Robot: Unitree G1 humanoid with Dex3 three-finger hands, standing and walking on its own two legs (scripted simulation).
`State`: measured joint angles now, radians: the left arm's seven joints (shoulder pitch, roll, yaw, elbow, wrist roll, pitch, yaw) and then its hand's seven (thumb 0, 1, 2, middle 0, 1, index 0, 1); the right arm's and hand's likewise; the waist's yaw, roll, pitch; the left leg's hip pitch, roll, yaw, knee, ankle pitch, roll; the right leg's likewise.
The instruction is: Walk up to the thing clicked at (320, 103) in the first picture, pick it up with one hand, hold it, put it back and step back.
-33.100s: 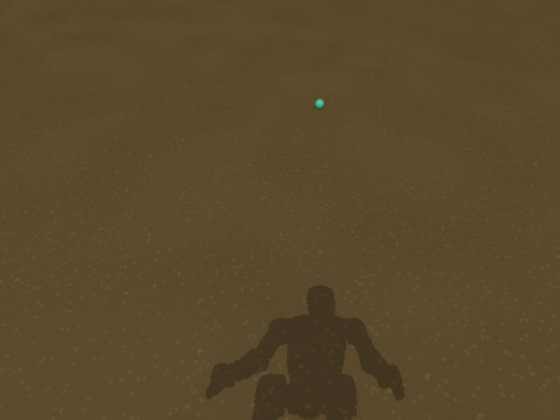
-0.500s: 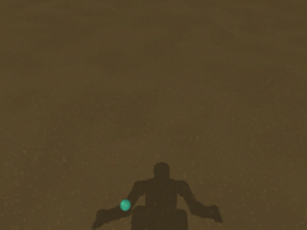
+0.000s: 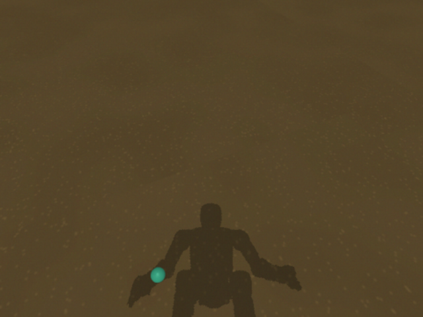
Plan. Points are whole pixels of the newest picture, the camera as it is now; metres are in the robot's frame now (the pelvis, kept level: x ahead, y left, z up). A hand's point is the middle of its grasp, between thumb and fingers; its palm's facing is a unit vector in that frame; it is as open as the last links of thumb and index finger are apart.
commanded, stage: walk up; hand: left
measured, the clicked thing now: (158, 274) +0.46 +0.25 -0.72
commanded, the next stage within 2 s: stand in 0.22 s
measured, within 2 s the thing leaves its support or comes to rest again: neither
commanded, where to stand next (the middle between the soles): +0.07 +0.00 m, yaw +1 degrees
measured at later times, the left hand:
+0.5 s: hand out of the picture +0.13 +0.21 -0.12, palm faces -0.03 -0.94 -0.33, open 7.4 cm
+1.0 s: hand out of the picture +0.05 +0.24 -0.13, palm faces -0.01 -0.94 -0.33, open 7.4 cm
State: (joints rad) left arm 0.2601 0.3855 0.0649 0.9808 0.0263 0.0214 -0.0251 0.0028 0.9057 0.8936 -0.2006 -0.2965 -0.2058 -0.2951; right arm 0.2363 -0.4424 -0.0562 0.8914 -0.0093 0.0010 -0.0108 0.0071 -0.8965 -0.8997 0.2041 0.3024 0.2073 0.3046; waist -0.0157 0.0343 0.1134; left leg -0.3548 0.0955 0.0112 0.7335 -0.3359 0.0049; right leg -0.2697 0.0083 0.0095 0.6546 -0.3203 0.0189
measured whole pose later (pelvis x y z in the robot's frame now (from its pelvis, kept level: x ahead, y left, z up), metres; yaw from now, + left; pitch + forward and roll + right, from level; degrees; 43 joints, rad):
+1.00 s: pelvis -0.01 -0.02 +0.03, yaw +1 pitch -3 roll +0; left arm 0.12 0.36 0.00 1.16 0.01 -0.01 -0.02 0.00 0.90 0.89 -0.20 -0.30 -0.21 -0.30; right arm 0.13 -0.35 0.00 1.16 -0.01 -0.01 0.02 0.01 -0.90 -0.90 0.20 0.30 0.21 0.30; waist 0.00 0.00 0.06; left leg -0.14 0.02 -0.01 0.34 -0.16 -0.02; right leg -0.15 -0.01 0.00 0.35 -0.15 0.01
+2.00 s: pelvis +0.02 -0.02 +0.03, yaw +1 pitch -2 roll +0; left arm 0.11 0.35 0.00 1.14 0.01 -0.01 -0.01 0.00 0.90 0.89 -0.20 -0.30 -0.21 -0.30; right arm 0.09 -0.35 0.00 1.14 0.00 -0.01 0.01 0.01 -0.90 -0.90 0.20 0.30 0.21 0.30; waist 0.00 0.00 0.05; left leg -0.09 0.02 -0.01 0.31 -0.18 -0.02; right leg -0.11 -0.01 0.00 0.32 -0.17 0.01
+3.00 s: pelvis +0.02 -0.01 +0.03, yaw +1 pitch -1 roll +0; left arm 0.12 0.35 0.01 1.07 -0.01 -0.01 0.00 0.00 0.88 0.90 -0.20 -0.32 -0.20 -0.32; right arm 0.15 -0.35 0.01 1.04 0.02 -0.02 -0.01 0.01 -0.91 -0.90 0.20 0.30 0.21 0.30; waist -0.01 0.00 0.04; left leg -0.14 0.01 -0.02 0.36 -0.20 -0.01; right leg -0.15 -0.02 -0.01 0.36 -0.19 0.02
